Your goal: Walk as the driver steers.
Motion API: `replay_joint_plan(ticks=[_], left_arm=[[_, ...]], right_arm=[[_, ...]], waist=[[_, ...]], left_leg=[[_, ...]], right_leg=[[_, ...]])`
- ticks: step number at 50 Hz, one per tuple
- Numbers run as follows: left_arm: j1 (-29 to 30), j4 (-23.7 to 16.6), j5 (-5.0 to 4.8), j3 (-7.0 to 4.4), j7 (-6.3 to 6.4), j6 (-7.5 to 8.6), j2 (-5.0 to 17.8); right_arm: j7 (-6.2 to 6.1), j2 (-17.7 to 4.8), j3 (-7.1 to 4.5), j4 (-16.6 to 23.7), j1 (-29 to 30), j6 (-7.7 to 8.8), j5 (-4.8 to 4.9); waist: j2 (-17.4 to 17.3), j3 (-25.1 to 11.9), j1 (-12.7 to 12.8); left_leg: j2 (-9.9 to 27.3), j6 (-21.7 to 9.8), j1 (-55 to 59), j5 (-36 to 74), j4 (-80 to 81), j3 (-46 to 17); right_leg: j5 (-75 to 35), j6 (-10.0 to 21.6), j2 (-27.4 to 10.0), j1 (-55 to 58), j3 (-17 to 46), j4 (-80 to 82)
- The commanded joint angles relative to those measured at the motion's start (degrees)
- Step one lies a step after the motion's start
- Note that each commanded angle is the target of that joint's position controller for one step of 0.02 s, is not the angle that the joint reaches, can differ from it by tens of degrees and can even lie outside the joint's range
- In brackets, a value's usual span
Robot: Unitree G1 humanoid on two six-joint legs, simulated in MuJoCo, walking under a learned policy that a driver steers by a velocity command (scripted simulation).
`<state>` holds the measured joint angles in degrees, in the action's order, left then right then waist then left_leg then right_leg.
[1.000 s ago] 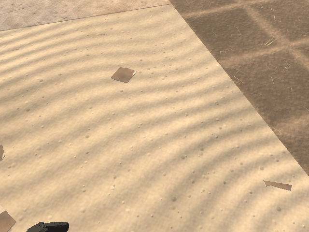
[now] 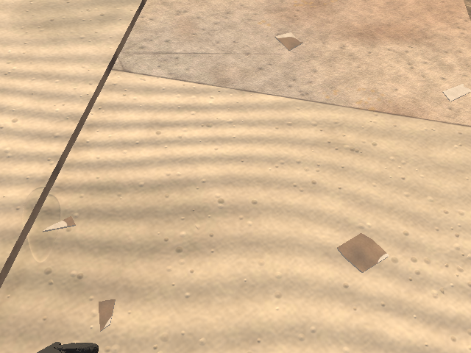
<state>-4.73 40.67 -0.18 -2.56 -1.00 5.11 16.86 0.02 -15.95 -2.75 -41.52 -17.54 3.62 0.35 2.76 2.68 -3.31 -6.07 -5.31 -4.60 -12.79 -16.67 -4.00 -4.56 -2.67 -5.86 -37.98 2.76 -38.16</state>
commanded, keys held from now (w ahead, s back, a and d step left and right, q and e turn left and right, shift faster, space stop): w+e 0.76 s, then w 0.12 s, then w+q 0.12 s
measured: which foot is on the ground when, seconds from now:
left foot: down 0.00-0.18, up 0.20-0.64, down 0.66-1.00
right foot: up 0.00-0.16, down 0.18-0.68, up 0.70-1.00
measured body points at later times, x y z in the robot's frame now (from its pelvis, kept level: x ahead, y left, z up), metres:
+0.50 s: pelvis +0.30 -0.07 +0.00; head +0.34 -0.09 +0.45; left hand +0.42 +0.19 -0.11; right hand +0.44 -0.36 -0.08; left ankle +0.50 +0.07 -0.69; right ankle +0.26 -0.14 -0.75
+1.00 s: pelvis +0.57 -0.11 +0.00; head +0.60 -0.12 +0.45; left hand +0.86 +0.01 -0.09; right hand +0.45 -0.37 -0.12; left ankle +0.57 +0.01 -0.75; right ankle +0.61 -0.32 -0.70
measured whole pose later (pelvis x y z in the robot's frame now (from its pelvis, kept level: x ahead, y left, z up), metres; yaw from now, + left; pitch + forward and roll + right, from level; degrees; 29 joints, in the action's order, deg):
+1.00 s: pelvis +0.57 -0.11 +0.00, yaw -27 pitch +2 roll +2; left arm -7.1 37.5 -0.3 -2.4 -1.0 2.8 16.9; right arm 0.9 -15.8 -3.1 -46.6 -21.8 4.8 0.9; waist 2.6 1.6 -5.2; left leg -2.0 -1.7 -4.4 -12.6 -15.4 2.6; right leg 7.3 -1.0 -5.1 -35.8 3.7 -43.5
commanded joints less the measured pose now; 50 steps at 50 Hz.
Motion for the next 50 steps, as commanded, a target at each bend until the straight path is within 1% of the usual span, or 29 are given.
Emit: replay_joint_plan(ticks=[1,4,6,7,9,10,11,12,13,14,15,16,19,22,25,27,30,32,33,34,35,36,37,38,39,40,42,46,50], left_arm=[[6.72,-4.74,-0.85,-0.31,-0.89,1.01,3.48],[8.33,-5.97,-0.97,-0.37,-2.10,1.28,4.00],[6.30,-5.98,-0.99,-0.58,-2.79,1.30,4.48],[3.33,-5.38,-0.88,-1.09,-2.79,1.15,5.46],[-10.02,-2.20,-0.51,-3.29,-2.15,0.72,9.27],[-17.91,-1.46,-0.46,-4.31,-1.60,0.29,13.61],[-19.04,-0.97,-0.84,-4.51,-2.02,0.49,15.11],[-19.47,-1.10,-1.65,-3.40,-1.83,0.26,9.68],[-16.05,-1.90,-1.21,-3.04,-1.34,-0.03,8.56],[-13.35,-2.66,-0.72,-2.88,-1.11,-0.24,8.43],[-11.25,-3.25,-0.47,-2.63,-0.92,-0.35,7.79],[-10.20,-3.87,0.08,-2.33,-0.66,-0.35,7.29],[-9.83,-3.76,-0.50,-2.43,0.12,-0.48,7.53],[-11.56,-2.74,-0.97,-3.08,1.15,-0.95,9.54],[-14.39,-1.50,-1.31,-3.20,1.80,-1.86,9.77],[-16.35,-0.67,-1.58,-3.25,1.96,-2.39,9.74],[-16.56,-0.40,-1.57,-3.26,2.21,-3.02,9.21],[-14.77,-0.88,-1.28,-3.19,2.13,-3.31,8.54],[-14.26,-1.52,-0.90,-2.40,1.84,-3.13,6.35],[-15.45,-2.67,0.34,-1.15,1.70,-2.89,2.83],[-23.21,-4.24,-1.65,-0.42,1.58,-2.37,1.23],[-21.90,-2.38,-2.23,-1.53,1.80,-2.50,7.42],[-15.62,-3.13,-1.80,-2.33,1.72,-2.82,9.81],[-12.91,-3.73,-1.25,-2.36,1.77,-3.05,8.97],[-11.00,-4.45,-0.70,-2.39,1.57,-2.91,7.93],[-11.33,-4.66,-0.98,-2.23,1.22,-2.93,6.52],[-11.89,-4.46,-1.26,-1.64,0.93,-3.13,4.04],[-6.10,-6.24,0.11,-0.40,0.49,-2.42,2.02],[1.94,-7.53,-0.20,0.31,-0.57,-0.67,1.50]], right_arm=[[-0.13,-9.81,-2.47,1.05,-2.97,0.92,-0.06],[-0.25,-10.19,-2.71,-0.73,-4.16,0.36,-0.09],[-0.65,-10.76,-2.97,-1.02,-3.20,-0.17,-0.06],[-0.89,-11.32,-3.11,-0.77,-2.28,-0.41,-0.25],[-1.52,-11.15,-2.76,0.28,-0.17,-1.21,-0.54],[-1.93,-8.71,-1.66,1.79,-2.48,-0.87,-2.08],[-0.81,-3.12,-0.02,2.55,-9.07,0.49,-1.82],[0.04,-8.23,-0.56,2.68,-3.62,2.00,-0.19],[0.61,-9.78,-1.00,4.80,2.74,3.06,1.42],[0.51,-9.16,-0.73,5.54,5.75,3.75,0.71],[0.28,-9.02,-1.00,5.91,6.60,3.99,-0.62],[0.22,-8.75,-1.14,6.19,5.68,3.73,-1.14],[-0.15,-6.94,-0.73,6.08,3.96,2.38,-1.57],[-0.43,-4.92,0.12,7.64,9.88,1.96,-1.67],[0.04,-3.96,0.49,8.64,15.87,2.56,-1.07],[0.45,-4.65,0.22,9.35,18.53,2.98,-0.42],[0.89,-6.77,-0.82,9.44,18.48,3.63,0.00],[0.66,-8.33,-1.89,8.03,12.85,4.10,0.05],[0.26,-10.07,-2.74,7.17,6.88,4.36,-0.66],[-0.28,-13.26,-3.59,6.56,-1.85,4.16,-1.20],[0.25,-16.11,-4.39,4.31,-4.50,3.23,-1.33],[0.44,-10.19,-3.28,5.67,-2.27,2.97,-0.24],[0.16,-7.42,-2.53,5.92,-0.24,2.65,-0.17],[0.17,-6.84,-2.14,5.94,2.07,2.41,-0.68],[0.25,-5.94,-1.84,5.13,2.98,2.34,-0.90],[0.28,-5.49,-1.58,4.55,3.25,2.52,-1.31],[0.62,-5.07,-1.58,3.20,2.97,3.00,-0.87],[0.83,-7.96,-2.31,0.76,2.12,2.97,0.12],[0.65,-10.42,-2.73,-1.18,-1.15,1.73,1.15]], waist=[[-6.82,0.23,-2.58],[-6.25,1.63,-2.60],[-6.77,0.46,-0.94],[-7.67,-1.90,0.74],[-6.40,-10.65,8.07],[1.70,-17.66,9.51],[14.60,-22.76,5.06],[6.99,-20.82,8.90],[3.56,-12.54,9.23],[-2.38,-8.17,7.90],[-4.25,-5.42,6.06],[-2.65,-5.26,4.26],[-0.34,-4.28,2.57],[-0.08,-2.67,4.34],[1.14,-3.01,7.02],[1.62,-3.06,7.93],[3.09,-3.24,6.81],[4.24,-4.72,3.29],[2.98,-9.71,0.23],[-4.54,-18.16,-2.54],[-24.08,-22.21,1.63],[-15.32,-16.47,0.24],[-9.77,-9.49,-1.23],[-5.94,-5.80,-0.32],[-5.83,-3.04,0.37],[-7.52,-2.31,1.57],[-8.77,-2.13,2.41],[-6.63,-1.12,2.26],[-6.48,-0.40,-0.53]], left_leg=[[15.59,-6.90,-0.77,12.71,5.90,-4.90],[18.97,-6.22,7.81,18.05,3.35,-4.34],[19.65,-4.93,10.79,28.75,-0.15,-2.41],[19.15,-4.10,11.29,39.25,-3.69,-1.13],[15.35,-1.16,6.49,51.80,-22.02,3.48],[11.98,1.28,-7.12,31.74,-40.25,5.51],[0.40,5.23,-30.23,-17.72,-57.53,2.06],[3.30,4.47,-36.84,-17.80,-61.36,-4.47],[5.85,3.91,-40.10,-12.46,-60.00,-3.67],[7.88,3.76,-38.89,-9.04,-56.33,-2.78],[9.25,4.38,-36.70,-6.77,-51.82,-2.43],[10.13,4.99,-33.39,-5.53,-49.49,-2.56],[10.73,7.83,-31.41,-4.95,-42.06,-0.61],[9.33,9.86,-29.62,5.36,-29.92,0.75],[6.29,10.17,-24.00,16.24,-18.56,1.33],[5.24,9.75,-22.58,17.35,-14.86,0.51],[5.15,7.78,-21.17,12.59,-10.69,-1.64],[5.39,5.12,-13.33,10.40,-7.70,-0.58],[8.95,2.49,-2.43,10.04,-7.75,-2.62],[19.28,-1.12,12.55,6.97,-8.89,-13.16],[30.19,-9.86,25.57,-6.72,-3.44,-39.44],[29.54,-8.28,21.33,-17.52,-1.18,-40.06],[26.85,-5.87,14.60,-15.10,-0.54,-30.35],[24.38,-4.84,8.23,-7.45,0.61,-23.56],[22.15,-4.95,3.81,-1.81,1.95,-19.22],[20.47,-4.70,0.55,1.41,3.41,-15.45],[19.12,-5.82,-1.93,5.25,5.67,-11.01],[19.05,-7.98,-2.19,13.24,8.08,-6.47],[16.84,-6.56,-3.86,15.67,7.06,-3.10]], right_leg=[[-5.32,1.64,1.60,3.50,-2.13,5.23],[1.34,4.50,2.30,-1.67,-1.90,7.50],[6.71,6.48,3.93,0.47,-2.61,8.18],[9.06,7.52,5.79,5.07,-4.04,7.83],[6.46,10.68,8.77,24.63,-5.33,9.10],[2.50,15.20,-1.79,42.02,9.90,7.47],[16.24,25.36,-12.79,59.05,40.05,15.12],[26.50,23.05,-11.76,59.54,41.97,19.90],[24.91,20.95,-10.36,52.55,34.41,21.28],[18.87,19.83,-8.27,44.81,29.32,22.07],[12.06,19.57,-6.48,38.82,25.66,22.93],[6.99,19.61,-4.93,35.14,23.35,23.96],[-0.92,20.15,-2.96,29.05,18.17,25.41],[-1.42,18.06,0.28,24.31,13.66,25.59],[1.88,15.22,2.38,22.53,12.74,23.89],[4.64,14.57,1.46,24.49,15.44,22.06],[7.07,13.34,-0.70,30.29,21.06,17.42],[3.94,11.75,-0.04,30.32,22.02,12.37],[3.23,10.02,2.68,27.55,19.57,3.91],[16.16,7.83,7.09,19.92,13.78,-12.11],[39.78,5.09,12.53,0.30,7.98,-27.71],[36.66,4.19,7.33,-5.33,9.02,-34.05],[31.11,3.65,5.72,-6.45,7.36,-35.28],[27.18,3.07,3.97,-4.84,5.81,-34.42],[24.67,2.83,2.73,-4.10,5.66,-31.91],[23.28,2.86,1.60,-1.65,5.35,-30.34],[22.84,2.62,1.39,0.08,4.00,-26.98],[15.98,1.86,-0.02,-0.80,1.69,-13.48],[6.62,1.16,2.53,6.41,-1.51,1.34]])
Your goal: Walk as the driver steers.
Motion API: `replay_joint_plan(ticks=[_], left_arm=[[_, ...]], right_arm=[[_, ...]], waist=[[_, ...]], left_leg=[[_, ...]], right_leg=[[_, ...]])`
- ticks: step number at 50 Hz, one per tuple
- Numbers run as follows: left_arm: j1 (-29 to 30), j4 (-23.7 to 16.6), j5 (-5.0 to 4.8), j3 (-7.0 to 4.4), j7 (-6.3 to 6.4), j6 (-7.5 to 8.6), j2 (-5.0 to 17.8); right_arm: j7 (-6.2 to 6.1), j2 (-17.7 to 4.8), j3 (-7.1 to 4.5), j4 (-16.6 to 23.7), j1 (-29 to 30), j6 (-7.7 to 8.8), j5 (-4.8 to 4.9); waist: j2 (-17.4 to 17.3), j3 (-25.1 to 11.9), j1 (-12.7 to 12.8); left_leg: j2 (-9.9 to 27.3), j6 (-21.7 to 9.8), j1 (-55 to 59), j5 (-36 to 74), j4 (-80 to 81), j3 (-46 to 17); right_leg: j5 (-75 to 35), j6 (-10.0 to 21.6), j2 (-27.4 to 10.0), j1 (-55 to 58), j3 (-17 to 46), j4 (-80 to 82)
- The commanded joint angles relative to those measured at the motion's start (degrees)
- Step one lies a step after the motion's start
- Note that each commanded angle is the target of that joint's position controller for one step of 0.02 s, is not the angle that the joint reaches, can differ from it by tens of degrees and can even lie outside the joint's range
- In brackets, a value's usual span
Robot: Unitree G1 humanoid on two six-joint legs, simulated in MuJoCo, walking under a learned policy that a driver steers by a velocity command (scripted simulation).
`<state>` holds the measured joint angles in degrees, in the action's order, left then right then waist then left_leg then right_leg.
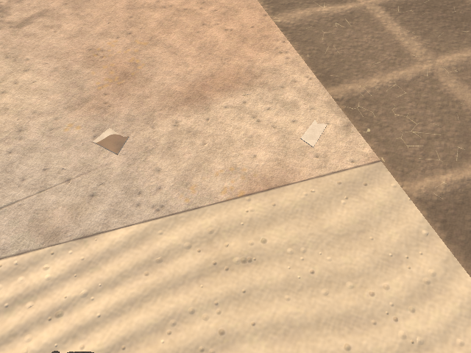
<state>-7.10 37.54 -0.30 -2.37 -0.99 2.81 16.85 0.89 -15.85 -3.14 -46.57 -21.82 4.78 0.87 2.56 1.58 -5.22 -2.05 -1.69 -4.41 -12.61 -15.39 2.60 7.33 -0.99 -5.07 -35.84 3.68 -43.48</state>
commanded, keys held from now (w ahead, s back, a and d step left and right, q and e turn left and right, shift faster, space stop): w+q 0.84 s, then w+e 0.16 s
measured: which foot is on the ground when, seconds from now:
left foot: down 0.00-0.14, up 0.16-0.64, down 0.66-1.00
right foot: up 0.00-0.12, down 0.14-0.66, up 0.68-1.00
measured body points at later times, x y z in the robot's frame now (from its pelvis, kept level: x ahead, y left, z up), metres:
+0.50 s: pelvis +0.25 -0.03 +0.00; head +0.27 -0.02 +0.45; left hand +0.22 +0.26 -0.12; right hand +0.49 -0.24 -0.10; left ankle +0.37 +0.16 -0.69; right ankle +0.20 -0.15 -0.75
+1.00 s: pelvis +0.50 +0.11 +0.00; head +0.51 +0.14 +0.45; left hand +0.55 +0.43 -0.10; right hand +0.70 -0.10 -0.10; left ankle +0.42 +0.16 -0.75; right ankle +0.75 +0.04 -0.69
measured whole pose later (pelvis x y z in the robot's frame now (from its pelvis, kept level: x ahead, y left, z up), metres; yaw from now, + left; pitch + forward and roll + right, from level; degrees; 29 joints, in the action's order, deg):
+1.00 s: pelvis +0.50 +0.11 +0.00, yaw +28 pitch +1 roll +0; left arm -5.3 42.2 -0.1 -2.6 -1.0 5.0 17.0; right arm 0.1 -15.8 -2.8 -41.3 -17.9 3.5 0.2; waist 2.5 2.1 -3.2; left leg -6.1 -5.1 -5.2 -12.2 -16.8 -3.9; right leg -4.2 -2.6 -5.9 -38.0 3.0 -38.8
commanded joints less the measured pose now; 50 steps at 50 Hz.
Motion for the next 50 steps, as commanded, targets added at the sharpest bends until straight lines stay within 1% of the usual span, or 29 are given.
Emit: replay_joint_plan(ticks=[1,3,5,6,7,8,9,10,11,12,14,16,19,23,28,30,31,32,33,34,35,36,37,38,39,40,43,47,50], left_arm=[[5.73,-4.82,-0.35,-0.02,-0.79,1.90,2.04],[7.10,-5.52,-0.70,-0.52,-1.14,2.40,3.38],[4.15,-4.83,-0.78,-1.38,-1.12,2.83,5.07],[-0.72,-3.27,-0.51,-2.38,-0.73,2.86,6.71],[-8.22,-1.72,0.15,-3.64,-0.06,2.82,9.45],[-16.69,-1.06,1.43,-4.70,0.76,2.34,14.02],[-17.66,-0.46,1.58,-4.70,0.38,1.78,14.75],[-15.39,-0.31,0.63,-3.42,0.21,1.77,9.59],[-12.45,-0.11,-0.02,-2.64,0.17,1.88,7.11],[-8.92,0.00,0.31,-2.17,-0.02,2.05,5.61],[-5.05,0.67,0.99,-1.80,-0.18,2.71,3.32],[-4.17,1.72,1.01,-2.30,0.01,3.62,3.74],[-4.84,3.55,1.09,-3.05,0.57,3.97,5.33],[-6.26,5.15,0.68,-3.74,1.24,3.32,7.73],[-9.57,7.53,-0.84,-4.73,1.39,1.74,10.31],[-9.25,7.71,-1.32,-5.21,1.58,0.96,11.98],[-8.89,7.62,-1.60,-5.42,1.73,0.50,12.77],[-8.10,7.40,-1.87,-5.22,1.88,0.06,12.48],[-9.13,6.79,-0.84,-4.34,2.13,0.26,10.50],[-14.01,3.27,1.75,-1.60,1.50,1.44,2.02],[-9.63,2.88,0.11,-1.66,0.82,3.58,5.29],[-3.71,1.05,-2.22,-2.57,0.35,4.64,8.72],[-2.69,0.73,-1.87,-2.17,0.55,5.31,7.89],[-2.94,1.44,-0.31,-2.34,1.01,5.45,7.84],[-4.15,1.90,0.42,-2.74,1.10,4.95,8.34],[-4.81,2.01,0.68,-2.87,1.00,4.25,8.30],[-4.37,2.21,1.24,-2.25,1.01,2.74,5.77],[2.27,1.59,0.51,-0.85,0.23,2.67,3.13],[6.89,0.52,-0.49,-0.54,-0.50,2.95,3.30]], right_arm=[[-0.27,-11.04,-2.46,3.21,1.64,0.28,0.77],[-0.46,-11.54,-2.60,2.35,0.25,-0.29,1.10],[-0.81,-11.94,-2.72,1.90,0.59,-0.90,1.19],[-0.93,-11.17,-2.40,1.83,0.66,-1.01,1.04],[-0.90,-8.79,-1.50,2.22,0.76,-0.84,0.42],[-1.02,-3.61,0.15,4.39,0.02,-0.48,-1.10],[-1.18,-2.31,0.64,5.03,-5.60,0.21,0.58],[-1.25,-7.97,-0.94,4.30,-2.97,0.03,1.76],[-1.13,-9.00,-1.43,5.05,0.74,-0.19,1.83],[-1.31,-8.21,-1.47,4.97,2.23,-0.52,1.25],[-1.10,-6.41,-1.64,4.78,2.12,-1.76,0.90],[-0.95,-4.46,-1.38,5.34,2.73,-2.76,0.87],[-0.78,-3.74,-1.20,7.17,6.33,-3.23,0.42],[0.81,-2.54,-0.38,9.48,13.24,-2.76,0.37],[2.27,-3.62,-0.47,13.42,20.13,-3.01,0.36],[2.48,-5.17,-1.29,14.19,18.81,-3.30,0.16],[2.40,-6.67,-2.19,13.63,14.97,-3.54,0.12],[2.00,-9.04,-3.75,11.57,6.73,-3.72,0.30],[0.96,-13.33,-5.86,8.89,-3.35,-4.28,0.58],[0.34,-20.42,-6.87,9.10,-1.91,-4.01,1.22],[0.74,-16.53,-5.38,11.63,-3.10,-2.85,0.68],[1.06,-12.95,-4.29,10.89,-1.46,-1.89,0.10],[1.01,-11.65,-3.85,10.88,1.29,-1.41,0.18],[0.84,-9.85,-3.30,11.42,5.36,-1.35,0.07],[0.57,-8.34,-2.70,12.44,7.95,-1.27,-0.63],[0.39,-8.12,-2.59,13.02,9.06,-1.25,-0.94],[-0.56,-8.91,-2.69,11.93,8.21,-0.83,-0.60],[-1.25,-8.62,-2.21,9.30,5.29,-0.58,-0.60],[-1.02,-9.65,-2.21,7.16,2.54,-0.22,-0.60]], waist=[[-6.55,0.64,0.98],[-7.51,0.53,1.49],[-8.22,-0.71,4.42],[-7.73,-3.44,7.12],[-6.46,-8.86,10.78],[3.57,-17.92,13.15],[15.81,-22.51,10.81],[8.77,-15.25,11.26],[6.68,-8.79,10.51],[3.96,-5.98,8.68],[4.80,-2.41,5.85],[3.66,-1.27,4.81],[1.34,0.44,4.98],[0.13,2.22,7.34],[-0.28,4.15,8.92],[1.26,1.76,7.05],[1.97,-1.18,4.54],[1.03,-5.54,-0.31],[-2.94,-10.84,-4.56],[-19.71,-14.14,2.31],[-13.18,-23.11,-1.16],[-9.31,-15.24,-2.15],[-6.10,-10.05,0.08],[-3.81,-6.78,2.63],[-4.85,-5.76,4.79],[-5.52,-5.30,5.80],[-4.63,-3.82,6.37],[-6.36,-1.53,2.79],[-6.53,0.63,0.32]], left_leg=[[13.42,-9.95,-3.35,15.30,5.14,-10.40],[14.86,-8.94,-1.39,14.14,3.18,-12.53],[15.35,-7.28,-0.97,14.97,-0.43,-13.51],[13.35,-5.87,-2.46,19.56,-5.75,-12.12],[10.06,-3.73,-7.50,17.72,-16.49,-9.65],[4.19,-0.37,-21.85,-0.55,-36.08,-5.37],[0.42,0.89,-34.77,-22.49,-49.43,-7.44],[3.58,1.13,-39.42,-19.21,-55.50,-10.29],[5.52,0.86,-40.72,-14.17,-55.55,-9.20],[7.27,1.08,-38.71,-9.92,-54.20,-8.46],[9.45,1.58,-34.16,-4.81,-51.45,-8.76],[9.86,2.30,-33.36,-2.00,-50.30,-8.49],[10.00,3.09,-36.02,4.23,-43.57,-8.92],[9.15,2.17,-33.64,13.66,-30.37,-5.46],[7.79,-0.97,-33.99,9.29,-22.45,-1.88],[4.65,-3.15,-28.89,3.59,-21.54,1.32],[2.18,-4.52,-22.94,1.14,-21.27,3.16],[-0.81,-6.42,-11.43,3.32,-18.04,4.37],[1.00,-9.06,6.24,5.12,-16.88,-1.98],[16.17,-19.15,23.86,-4.20,-11.56,-34.19],[21.20,-22.52,27.20,-13.10,-2.35,-51.13],[20.06,-19.28,22.71,-10.04,-0.51,-43.77],[17.71,-17.39,14.87,-5.31,-0.78,-36.87],[15.54,-15.80,7.15,1.19,-0.74,-31.42],[13.85,-15.19,1.68,6.87,0.25,-27.83],[13.00,-15.29,-1.56,9.83,1.43,-26.51],[11.40,-15.48,-6.59,17.60,3.10,-20.14],[8.49,-11.50,-7.55,16.02,4.23,-12.06],[10.68,-10.82,-4.92,10.33,5.57,-11.83]], right_leg=[[-6.02,-0.54,2.43,5.49,-2.51,8.59],[-5.05,0.31,3.09,7.66,-1.71,12.11],[-3.87,1.86,3.76,14.12,-1.89,15.89],[-3.44,3.18,4.56,22.38,-2.71,17.67],[-3.97,5.29,0.99,34.64,-0.12,16.87],[-2.18,9.43,-12.50,52.02,14.95,16.11],[10.02,15.74,-20.10,57.04,35.59,23.48],[16.83,14.46,-17.81,51.56,32.31,25.65],[15.28,12.78,-15.65,45.07,23.55,26.74],[10.79,11.80,-13.17,39.19,18.35,28.47],[2.19,11.23,-10.28,31.20,9.87,32.11],[-4.37,11.99,-10.30,28.52,4.89,34.39],[-9.37,12.35,-10.39,29.18,-1.02,35.87],[-10.55,11.05,-9.60,30.43,-8.20,36.52],[-14.44,9.09,-12.00,38.43,-12.05,33.32],[-30.89,7.81,-11.96,40.70,-14.02,26.69],[-40.06,7.05,-11.36,40.73,-15.13,19.80],[-43.35,5.47,-9.41,37.46,-17.02,8.48],[-31.37,2.85,-7.10,25.15,-17.23,-7.76],[21.49,-1.18,4.19,-1.44,-14.30,-28.91],[27.75,-0.55,6.41,-7.33,0.54,-36.09],[22.22,0.78,3.78,-12.27,1.56,-35.82],[17.19,1.71,1.37,-11.14,1.23,-31.21],[13.90,1.46,-0.52,-7.52,1.32,-26.08],[11.57,1.22,-1.76,-3.13,1.86,-23.05],[10.40,0.65,-1.84,-0.62,1.73,-21.25],[5.36,-1.90,-1.16,0.51,-0.28,-13.90],[-12.03,-2.44,-0.52,2.75,-2.01,2.31],[-17.61,-0.96,0.27,3.03,-2.56,8.38]])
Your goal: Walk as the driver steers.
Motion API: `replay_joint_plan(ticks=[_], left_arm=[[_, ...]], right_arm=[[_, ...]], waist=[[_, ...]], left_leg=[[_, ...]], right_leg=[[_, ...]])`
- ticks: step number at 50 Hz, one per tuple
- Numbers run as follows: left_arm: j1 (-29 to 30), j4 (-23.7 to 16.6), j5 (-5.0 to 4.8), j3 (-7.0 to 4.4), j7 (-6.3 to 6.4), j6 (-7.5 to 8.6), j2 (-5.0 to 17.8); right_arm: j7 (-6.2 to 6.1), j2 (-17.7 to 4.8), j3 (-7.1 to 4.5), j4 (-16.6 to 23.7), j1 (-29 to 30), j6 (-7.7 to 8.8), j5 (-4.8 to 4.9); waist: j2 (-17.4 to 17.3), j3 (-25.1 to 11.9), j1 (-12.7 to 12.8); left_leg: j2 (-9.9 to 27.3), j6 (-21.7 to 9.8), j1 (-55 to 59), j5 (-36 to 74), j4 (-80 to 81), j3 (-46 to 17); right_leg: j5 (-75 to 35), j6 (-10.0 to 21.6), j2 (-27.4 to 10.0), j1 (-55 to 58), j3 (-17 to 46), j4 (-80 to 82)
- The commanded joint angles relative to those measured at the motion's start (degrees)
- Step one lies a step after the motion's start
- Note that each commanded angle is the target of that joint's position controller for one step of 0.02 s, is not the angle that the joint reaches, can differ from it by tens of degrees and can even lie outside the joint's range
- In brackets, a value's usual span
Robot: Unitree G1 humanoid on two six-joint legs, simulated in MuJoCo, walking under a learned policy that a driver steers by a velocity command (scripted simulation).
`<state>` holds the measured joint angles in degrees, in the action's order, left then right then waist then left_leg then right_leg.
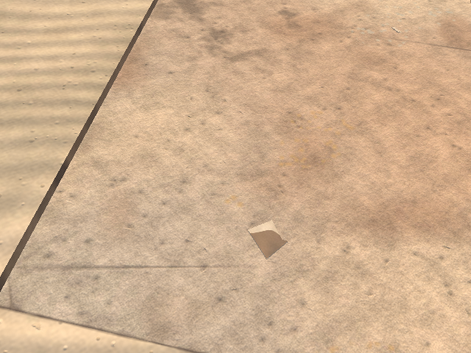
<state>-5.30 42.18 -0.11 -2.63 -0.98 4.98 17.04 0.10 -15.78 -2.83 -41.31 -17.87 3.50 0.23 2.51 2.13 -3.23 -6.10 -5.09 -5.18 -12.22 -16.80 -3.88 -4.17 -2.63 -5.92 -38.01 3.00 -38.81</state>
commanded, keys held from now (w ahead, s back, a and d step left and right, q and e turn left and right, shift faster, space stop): w+e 0.78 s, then w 0.02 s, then w+q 0.20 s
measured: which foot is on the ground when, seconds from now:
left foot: down 0.00-0.22, up 0.24-0.66, down 0.68-1.00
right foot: up 0.00-0.18, down 0.20-0.68, up 0.70-1.00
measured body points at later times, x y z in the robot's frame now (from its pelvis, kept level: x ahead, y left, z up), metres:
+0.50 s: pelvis +0.29 -0.08 +0.00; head +0.33 -0.10 +0.45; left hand +0.41 +0.19 -0.11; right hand +0.43 -0.37 -0.09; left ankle +0.49 +0.07 -0.69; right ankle +0.25 -0.15 -0.75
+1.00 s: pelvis +0.57 -0.12 +0.00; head +0.60 -0.13 +0.45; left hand +0.87 +0.00 -0.08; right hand +0.45 -0.38 -0.12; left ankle +0.57 +0.00 -0.75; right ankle +0.62 -0.32 -0.70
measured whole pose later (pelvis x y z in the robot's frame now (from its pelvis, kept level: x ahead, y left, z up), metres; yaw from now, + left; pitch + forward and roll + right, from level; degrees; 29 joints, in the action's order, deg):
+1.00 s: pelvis +0.57 -0.12 +0.00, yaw -26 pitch +2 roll +1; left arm -6.2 37.3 -0.3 -2.4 -1.1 3.3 16.8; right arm 0.9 -15.9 -3.3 -47.4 -22.2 4.4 1.0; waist 2.3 1.5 -5.6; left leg -1.9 -1.5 -5.0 -12.9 -16.1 1.2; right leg 7.6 -1.1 -4.5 -34.5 3.5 -41.1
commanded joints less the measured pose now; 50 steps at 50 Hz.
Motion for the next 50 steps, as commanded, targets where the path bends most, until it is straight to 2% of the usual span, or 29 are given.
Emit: replay_joint_plan(ticks=[1,6,8,9,10,11,12,13,14,15,16,18,20,25,27,30,32,33,34,35,36,37,38,39,40,42,44,46,50], left_arm=[[6.19,-4.58,-0.88,-0.32,-0.76,0.84,3.53],[7.74,-6.52,-1.06,-0.31,-2.63,1.09,4.07],[2.18,-5.49,-0.80,-1.24,-2.69,0.86,5.84],[-4.92,-3.60,-0.55,-2.45,-2.38,0.70,7.66],[-13.26,-2.09,-0.48,-3.66,-1.90,0.45,10.59],[-18.51,-2.09,-0.22,-5.09,-1.54,0.33,16.57],[-20.02,-1.23,-1.41,-4.11,-1.67,0.15,12.43],[-17.36,-1.84,-1.39,-3.28,-1.28,-0.15,9.83],[-14.30,-2.79,-0.94,-3.04,-0.97,-0.42,8.89],[-11.49,-3.35,-0.65,-2.64,-0.84,-0.67,7.89],[-9.85,-4.05,-0.17,-2.13,-0.62,-0.65,6.75],[-8.54,-4.82,-0.14,-2.22,-0.21,-0.81,6.97],[-9.09,-4.52,-0.41,-2.60,0.42,-0.75,8.14],[-13.34,-2.59,-1.29,-3.22,1.74,-1.70,9.52],[-15.48,-1.71,-1.60,-3.30,1.95,-2.19,9.51],[-16.19,-1.38,-1.61,-3.34,2.25,-2.84,8.98],[-14.76,-1.81,-1.32,-3.38,2.21,-3.20,8.53],[-14.29,-2.33,-1.04,-2.75,1.98,-3.11,6.72],[-14.62,-3.44,-0.08,-1.50,1.71,-2.86,3.35],[-22.85,-5.05,-1.62,-0.36,1.62,-2.28,0.10],[-22.31,-3.64,-2.24,-1.29,1.82,-2.21,6.12],[-15.86,-4.22,-1.93,-2.26,1.78,-2.48,9.27],[-12.61,-4.94,-1.36,-2.37,1.86,-2.73,8.82],[-10.59,-5.75,-0.84,-2.54,1.67,-2.71,8.15],[-10.50,-6.04,-1.02,-2.48,1.30,-2.80,6.84],[-11.14,-6.04,-1.18,-1.66,1.01,-2.86,3.52],[-8.77,-7.05,-0.35,-0.97,0.82,-2.62,2.11],[-5.10,-7.81,0.28,-0.26,0.37,-1.73,1.42],[2.42,-8.97,-0.43,0.04,-0.63,-0.26,1.84]], right_arm=[[-0.14,-9.87,-2.54,1.15,-2.14,1.07,0.02],[-0.54,-10.65,-3.04,-1.63,-3.45,-0.02,0.10],[-0.97,-11.63,-3.27,-1.23,-1.55,-0.54,-0.10],[-1.27,-11.48,-3.08,-0.81,-0.36,-1.04,-0.15],[-1.80,-10.47,-2.47,0.19,-0.27,-1.08,-0.63],[-1.31,-5.61,-0.82,2.47,-5.91,0.19,-1.44],[-0.60,-5.74,-0.32,1.91,-4.80,1.75,-1.15],[0.36,-9.19,-1.05,3.42,0.13,3.11,0.89],[0.59,-9.13,-0.82,4.49,4.25,3.92,1.29],[0.43,-8.87,-0.94,4.94,6.25,4.24,0.14],[0.15,-9.09,-1.36,4.99,6.14,3.97,-0.89],[-0.03,-7.82,-1.28,5.02,4.10,3.04,-1.38],[-0.39,-6.58,-0.89,5.32,4.91,2.25,-1.42],[-0.08,-4.05,0.13,7.53,15.65,2.72,-0.89],[0.36,-4.71,-0.10,8.27,18.45,3.12,-0.20],[0.86,-6.73,-0.99,8.45,18.78,3.76,0.19],[0.72,-8.11,-1.88,7.24,14.04,4.22,0.26],[0.32,-9.68,-2.71,6.21,8.62,4.47,-0.30],[-0.23,-12.68,-3.56,5.62,0.21,4.45,-1.15],[-0.01,-16.71,-4.63,3.42,-4.07,3.51,-1.44],[0.29,-11.53,-3.72,3.97,-3.27,3.18,-0.05],[0.05,-8.11,-2.80,4.42,-0.97,2.90,-0.04],[0.02,-7.30,-2.34,4.49,1.70,2.59,-0.60],[0.00,-6.21,-1.98,3.95,3.30,2.41,-0.77],[0.01,-5.48,-1.61,3.39,3.69,2.53,-1.17],[0.58,-5.08,-1.49,1.71,2.79,3.01,-0.81],[0.85,-6.83,-1.90,0.43,2.61,3.13,-0.03],[0.80,-8.44,-2.30,-0.05,2.98,2.65,0.64],[0.49,-11.03,-2.92,-2.08,-1.00,1.55,1.37]], waist=[[-6.22,0.90,-2.13],[-5.98,1.90,-1.74],[-7.43,-2.58,1.54],[-6.61,-7.16,5.53],[-4.32,-12.78,9.24],[8.51,-20.17,7.24],[10.48,-23.49,8.43],[6.37,-15.86,9.35],[1.27,-10.26,8.68],[-2.40,-5.60,6.78],[-2.15,-4.06,4.97],[0.54,-3.75,2.90],[0.74,-3.04,2.68],[1.66,-2.11,6.75],[1.95,-2.08,7.69],[3.10,-2.31,6.76],[4.40,-3.43,3.75],[3.60,-7.37,0.92],[-2.32,-15.47,-2.46],[-21.11,-21.65,1.05],[-16.28,-18.09,-0.19],[-10.34,-10.57,-1.89],[-6.60,-6.35,-1.11],[-6.48,-3.15,-0.25],[-7.78,-2.08,0.90],[-8.72,-1.69,2.05],[-8.13,-0.76,2.80],[-7.03,-0.55,2.16],[-6.85,-0.54,-0.38]], left_leg=[[15.86,-7.37,-1.63,9.99,6.80,-5.44],[20.21,-5.69,10.90,22.25,1.83,-3.35],[19.06,-3.88,11.60,41.92,-5.27,-0.49],[16.81,-2.41,9.94,50.52,-14.58,2.25],[14.85,-0.19,0.76,44.21,-27.76,4.19],[5.10,4.88,-22.52,13.32,-50.92,5.98],[0.94,5.67,-34.11,-18.72,-59.00,-1.33],[4.90,4.75,-39.68,-15.83,-61.07,-4.13],[7.41,4.10,-39.66,-11.55,-57.98,-3.02],[9.20,4.28,-38.08,-8.78,-52.37,-2.10],[10.60,4.73,-34.58,-6.62,-48.32,-1.99],[10.96,6.40,-31.04,-5.47,-44.02,-1.18],[10.56,8.25,-30.33,-2.64,-38.61,0.19],[6.64,9.74,-23.41,16.30,-18.29,1.11],[5.61,9.43,-22.00,17.62,-14.63,0.27],[5.50,7.72,-20.87,13.00,-10.48,-1.87],[5.63,5.33,-14.38,9.82,-8.09,-0.95],[7.71,3.14,-4.81,9.68,-7.15,-1.64],[17.24,-0.54,9.85,6.06,-8.60,-10.52],[29.70,-10.23,26.67,-4.69,-4.54,-36.29],[30.48,-9.62,24.31,-16.89,-1.82,-41.37],[27.52,-6.92,17.55,-15.72,-0.86,-31.94],[24.94,-5.39,10.96,-8.18,0.11,-24.44],[22.83,-5.05,6.15,-1.84,1.43,-19.29],[20.94,-4.58,2.53,1.89,2.94,-15.25],[19.07,-5.97,-1.00,5.64,5.37,-11.71],[19.25,-8.02,-2.19,10.20,7.12,-10.00],[18.30,-8.37,-2.71,13.84,7.66,-7.59],[16.98,-6.73,-4.03,15.05,6.40,-5.20]], right_leg=[[-5.43,1.41,1.19,3.62,-1.66,4.89],[5.99,5.71,2.93,-1.61,-1.86,8.09],[10.17,7.75,6.46,7.64,-4.96,8.07],[8.57,9.30,8.99,17.71,-6.94,9.58],[5.36,12.04,5.15,32.79,-0.39,8.77],[10.65,22.52,-9.09,54.42,27.35,10.91],[18.76,25.50,-12.85,61.27,43.69,19.74],[23.52,22.44,-11.52,56.49,37.05,21.15],[21.61,20.50,-9.28,48.53,30.33,21.93],[16.28,19.34,-7.19,40.46,25.57,23.11],[10.84,18.73,-5.31,35.28,22.33,24.43],[4.36,19.36,-3.51,30.06,19.59,26.06],[0.11,19.51,-2.25,26.17,16.08,26.74],[3.58,15.19,2.01,21.70,12.11,25.33],[6.14,14.62,1.10,23.64,14.74,23.72],[7.95,13.42,-1.00,29.73,20.23,18.91],[5.26,12.05,-0.81,30.39,21.76,14.38],[3.31,10.39,1.89,28.41,19.80,7.65],[11.36,8.40,5.52,21.68,15.01,-7.60],[37.66,4.85,13.04,1.51,7.34,-25.29],[37.10,4.06,7.75,-5.54,8.08,-32.81],[31.57,3.58,5.88,-7.10,7.23,-34.64],[27.45,3.06,4.11,-5.68,5.42,-33.84],[24.79,2.74,2.72,-5.00,5.19,-31.42],[23.24,2.79,1.55,-2.51,4.88,-29.67],[23.13,2.79,1.62,0.30,3.65,-25.49],[21.96,2.31,0.97,-0.17,1.84,-18.68],[16.38,1.90,0.56,1.22,0.15,-9.93],[6.21,0.94,3.66,8.82,-1.62,3.62]])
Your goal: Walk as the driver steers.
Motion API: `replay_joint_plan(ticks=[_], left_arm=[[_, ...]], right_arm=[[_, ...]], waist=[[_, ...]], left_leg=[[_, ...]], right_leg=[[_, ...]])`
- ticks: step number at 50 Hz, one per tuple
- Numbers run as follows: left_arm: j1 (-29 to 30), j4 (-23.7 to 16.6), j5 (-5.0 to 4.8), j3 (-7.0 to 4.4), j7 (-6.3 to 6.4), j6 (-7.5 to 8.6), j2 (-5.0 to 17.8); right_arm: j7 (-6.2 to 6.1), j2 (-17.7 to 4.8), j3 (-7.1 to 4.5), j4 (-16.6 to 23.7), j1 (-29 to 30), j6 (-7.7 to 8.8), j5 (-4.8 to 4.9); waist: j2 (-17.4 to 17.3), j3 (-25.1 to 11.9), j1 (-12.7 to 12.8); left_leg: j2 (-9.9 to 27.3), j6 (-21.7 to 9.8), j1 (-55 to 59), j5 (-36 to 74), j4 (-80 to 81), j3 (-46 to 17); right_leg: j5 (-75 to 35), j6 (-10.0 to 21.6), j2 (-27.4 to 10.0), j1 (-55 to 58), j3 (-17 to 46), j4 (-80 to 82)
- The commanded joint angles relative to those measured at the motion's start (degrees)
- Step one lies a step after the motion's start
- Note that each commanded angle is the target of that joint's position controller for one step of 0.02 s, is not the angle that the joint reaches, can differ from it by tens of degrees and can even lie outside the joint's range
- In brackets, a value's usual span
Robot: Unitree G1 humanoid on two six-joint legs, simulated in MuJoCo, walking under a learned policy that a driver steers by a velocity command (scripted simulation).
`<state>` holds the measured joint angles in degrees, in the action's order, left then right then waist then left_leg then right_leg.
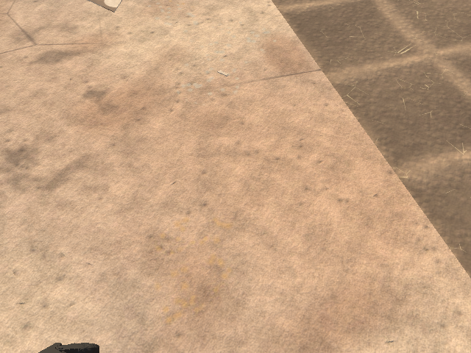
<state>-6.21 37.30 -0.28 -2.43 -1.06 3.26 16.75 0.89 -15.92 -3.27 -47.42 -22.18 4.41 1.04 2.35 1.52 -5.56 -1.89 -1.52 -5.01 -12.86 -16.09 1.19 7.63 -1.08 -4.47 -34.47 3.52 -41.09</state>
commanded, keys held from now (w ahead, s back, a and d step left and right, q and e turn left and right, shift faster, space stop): w+q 0.74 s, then w+e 0.26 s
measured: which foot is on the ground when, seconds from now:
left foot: down 0.00-0.14, up 0.16-0.62, down 0.64-1.00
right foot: up 0.00-0.12, down 0.14-0.64, up 0.66-1.00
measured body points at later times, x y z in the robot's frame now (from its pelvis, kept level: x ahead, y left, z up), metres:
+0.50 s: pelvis +0.25 -0.02 -0.01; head +0.27 -0.01 +0.44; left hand +0.20 +0.27 -0.13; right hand +0.51 -0.21 -0.09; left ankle +0.37 +0.17 -0.70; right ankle +0.19 -0.15 -0.75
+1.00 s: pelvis +0.50 +0.12 +0.00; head +0.51 +0.14 +0.45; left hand +0.54 +0.43 -0.11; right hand +0.68 -0.10 -0.11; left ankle +0.41 +0.16 -0.75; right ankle +0.75 +0.04 -0.68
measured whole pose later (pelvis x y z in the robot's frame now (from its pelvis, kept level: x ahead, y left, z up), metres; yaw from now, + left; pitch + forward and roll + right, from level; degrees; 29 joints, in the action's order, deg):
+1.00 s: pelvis +0.50 +0.12 +0.00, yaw +24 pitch +1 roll +1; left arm -8.1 44.0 -0.9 -2.8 -1.2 4.2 16.8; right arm 0.5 -15.2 -2.4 -43.5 -16.9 4.3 -0.4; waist 2.7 1.6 -2.8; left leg -5.6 -4.9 -1.3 -12.3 -12.9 0.3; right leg -6.0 -1.3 -6.7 -39.7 2.0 -40.2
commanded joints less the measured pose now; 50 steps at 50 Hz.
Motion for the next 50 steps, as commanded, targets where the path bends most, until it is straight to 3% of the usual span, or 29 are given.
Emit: replay_joint_plan(ticks=[1,4,6,7,8,9,10,11,12,13,15,17,22,27,29,30,31,32,33,34,35,36,37,38,39,41,43,47,50], left_arm=[[4.64,-4.53,-0.47,-0.33,-0.70,1.68,2.70],[4.08,-4.74,-0.75,-1.29,-0.86,2.36,4.92],[-5.09,-2.08,-0.18,-3.11,-0.04,2.43,8.02],[-14.32,-1.14,1.00,-4.28,0.74,2.29,11.99],[-17.53,-0.10,1.38,-5.09,0.72,1.34,15.68],[-17.60,0.14,0.87,-4.01,0.51,1.24,10.93],[-14.82,0.34,0.29,-3.12,0.49,1.37,8.26],[-11.31,0.34,0.39,-2.50,0.34,1.54,6.50],[-8.64,0.63,0.61,-2.04,0.14,1.71,4.59],[-6.93,0.98,0.98,-1.88,0.11,2.05,3.72],[-5.49,1.91,0.90,-2.26,0.22,2.81,3.65],[-5.54,3.06,0.86,-2.88,0.53,3.30,4.94],[-6.96,5.25,0.58,-3.84,1.31,2.82,7.84],[-10.35,7.69,-0.91,-4.83,1.46,1.42,10.48],[-10.21,7.98,-1.40,-5.31,1.62,0.63,12.17],[-9.85,7.92,-1.69,-5.51,1.76,0.15,12.96],[-9.16,7.69,-1.91,-5.27,1.93,-0.31,12.58],[-10.34,7.04,-0.71,-4.35,2.20,-0.15,10.54],[-15.25,3.45,1.83,-1.60,1.61,1.03,2.10],[-10.63,3.12,0.00,-1.75,0.95,3.10,5.63],[-4.88,1.35,-2.29,-2.63,0.52,4.14,8.98],[-3.95,1.17,-1.86,-2.27,0.76,4.81,8.17],[-4.21,1.89,-0.27,-2.45,1.23,4.95,8.13],[-6.37,3.03,0.17,-2.74,1.18,4.35,8.44],[-7.82,3.82,0.16,-2.74,0.94,3.51,8.11],[-8.75,4.82,0.34,-2.36,0.83,2.12,6.27],[-5.55,4.04,0.24,-1.82,0.95,1.34,4.95],[-0.10,3.30,-0.46,-1.15,0.14,1.62,3.71],[4.10,1.99,-1.05,-0.75,-0.68,1.83,3.23]], right_arm=[[-0.36,-11.13,-2.54,3.46,2.10,0.38,0.74],[-0.80,-11.58,-2.69,2.53,1.20,-0.43,1.06],[-0.97,-9.51,-1.91,2.44,1.19,-0.57,0.55],[-0.87,-5.70,-0.44,4.09,1.96,-0.34,-0.69],[-1.12,-0.87,1.00,5.40,-4.87,0.37,0.01],[-1.26,-6.38,-0.37,4.61,-3.29,0.48,1.21],[-1.20,-8.89,-1.30,5.53,0.70,0.34,1.69],[-1.34,-8.45,-1.37,5.70,2.56,0.02,1.27],[-1.32,-7.83,-1.52,5.86,3.75,-0.39,0.65],[-1.16,-6.81,-1.57,5.83,3.37,-1.04,0.63],[-0.92,-4.57,-1.26,6.21,3.81,-2.17,0.75],[-0.82,-3.71,-1.10,7.47,5.96,-2.79,0.37],[0.89,-2.43,-0.23,10.10,13.69,-2.47,0.23],[2.27,-3.73,-0.39,13.80,20.85,-2.77,0.19],[2.49,-5.28,-1.19,14.54,19.75,-3.04,-0.05],[2.41,-6.75,-2.09,13.94,15.91,-3.26,-0.11],[2.01,-9.15,-3.68,11.74,7.49,-3.44,0.09],[0.97,-13.58,-5.82,9.00,-2.72,-4.01,0.41],[0.40,-20.67,-6.75,9.37,-0.94,-3.72,1.05],[0.80,-16.62,-5.25,11.84,-2.07,-2.59,0.55],[1.11,-13.06,-4.16,11.06,-0.44,-1.61,-0.02],[1.05,-11.76,-3.72,11.06,2.27,-1.10,0.03],[0.87,-9.93,-3.17,11.62,6.31,-1.03,-0.13],[0.55,-7.53,-2.28,12.43,9.18,-0.94,-0.95],[0.39,-6.57,-1.90,12.75,10.32,-0.83,-1.41],[0.13,-7.03,-1.84,11.52,9.62,-0.12,-1.31],[-0.27,-8.13,-1.99,9.96,8.03,0.38,-1.36],[-0.76,-8.27,-1.62,7.79,6.48,0.68,-1.48],[-0.79,-9.18,-1.81,5.55,4.38,0.81,-1.43]], waist=[[-6.95,0.05,1.73],[-7.99,-0.59,3.96],[-6.98,-5.63,9.00],[-1.26,-13.53,13.14],[14.12,-20.60,10.76],[9.98,-17.42,12.08],[7.27,-10.46,11.65],[5.06,-7.08,10.02],[4.52,-4.20,8.60],[5.33,-2.73,6.97],[4.34,-1.21,5.68],[2.44,0.08,5.32],[0.67,1.90,7.53],[0.12,3.92,9.10],[1.44,1.85,7.35],[2.07,-1.06,4.81],[1.07,-5.47,-0.05],[-3.17,-10.80,-4.22],[-19.84,-14.29,2.87],[-12.95,-22.65,-0.83],[-9.19,-14.62,-1.68],[-6.10,-9.71,0.48],[-4.04,-6.60,2.99],[-5.03,-5.93,5.33],[-5.81,-5.76,6.26],[-5.29,-4.97,6.59],[-4.96,-2.63,5.63],[-5.31,0.14,2.98],[-4.88,2.35,0.98]], left_leg=[[13.35,-9.93,-3.46,14.96,4.95,-11.08],[14.80,-7.84,-2.03,12.41,1.31,-13.84],[10.74,-4.92,-5.73,17.10,-9.37,-11.10],[6.77,-2.40,-14.52,6.46,-25.76,-8.11],[0.43,0.71,-32.55,-18.95,-44.09,-3.24],[2.57,0.93,-38.29,-20.13,-52.51,-8.20],[4.60,0.62,-41.00,-15.31,-54.68,-8.26],[6.40,0.85,-39.46,-11.06,-53.96,-7.26],[7.65,1.12,-38.09,-8.02,-52.07,-7.19],[8.87,1.33,-35.28,-5.88,-50.79,-7.44],[9.49,1.91,-33.33,-3.54,-49.06,-6.95],[9.78,2.56,-34.71,-0.22,-45.50,-7.13],[8.96,1.90,-32.43,12.86,-29.68,-4.08],[7.52,-1.13,-32.13,9.74,-21.66,-0.61],[4.52,-3.30,-27.50,4.06,-20.71,2.47],[2.05,-4.67,-21.51,1.71,-20.34,4.38],[-0.94,-6.56,-9.78,3.87,-17.26,5.61],[1.28,-9.25,7.86,5.31,-16.31,-1.25],[16.35,-19.46,24.81,-5.12,-10.33,-33.94],[20.95,-22.25,27.60,-14.41,-1.21,-49.65],[19.79,-19.12,22.95,-11.02,0.45,-42.24],[17.43,-17.28,15.23,-5.97,0.11,-35.43],[15.28,-15.72,7.62,0.72,0.09,-30.00],[14.04,-14.81,2.43,7.12,0.98,-25.17],[13.47,-14.69,-0.66,11.15,2.19,-22.91],[12.94,-14.98,-4.06,18.80,3.96,-17.60],[12.31,-14.19,-4.98,20.76,5.86,-13.31],[10.13,-10.43,-4.00,16.18,8.12,-6.06],[12.10,-9.75,-0.39,13.90,9.38,-4.09]], right_leg=[[-6.08,-0.48,2.66,6.34,-1.92,7.62],[-4.81,1.28,3.19,12.35,-1.16,12.78],[-3.95,3.85,2.86,28.02,-1.55,15.35],[-3.31,7.47,-7.42,42.43,8.12,14.22],[8.32,15.03,-20.16,56.34,29.87,19.03],[17.89,15.20,-18.97,52.66,34.78,22.89],[17.52,13.47,-17.22,47.10,27.11,23.99],[12.22,12.43,-14.84,41.24,21.07,25.36],[7.09,12.11,-12.93,36.38,16.33,27.09],[3.06,11.66,-11.68,32.38,12.20,28.83],[-2.94,12.02,-11.21,28.59,6.78,31.49],[-7.24,12.50,-11.59,27.88,2.70,33.04],[-10.60,11.06,-10.20,28.86,-7.44,34.06],[-13.45,8.92,-12.45,36.10,-11.69,31.29],[-29.17,7.69,-12.54,38.60,-13.65,24.82],[-38.48,6.89,-11.92,38.63,-14.88,17.90],[-42.05,5.28,-9.93,35.28,-16.86,6.46],[-29.71,2.59,-7.62,22.79,-17.14,-10.11],[22.38,-1.43,3.75,-3.38,-13.82,-31.11],[27.45,-0.67,5.47,-9.00,0.72,-37.89],[21.83,0.68,2.93,-13.83,1.42,-37.57],[16.81,1.61,0.55,-12.51,1.18,-33.07],[13.47,1.38,-1.31,-8.77,1.35,-28.03],[10.75,1.24,-3.16,-4.20,1.53,-25.11],[9.29,0.82,-3.64,-1.34,1.03,-23.55],[6.38,-0.52,-3.75,0.05,-0.49,-20.48],[0.23,-1.45,-4.09,-2.34,-0.84,-15.27],[-15.01,-0.59,-2.70,-1.90,-1.85,-1.56],[-18.30,0.49,-1.18,-2.14,-2.17,4.61]])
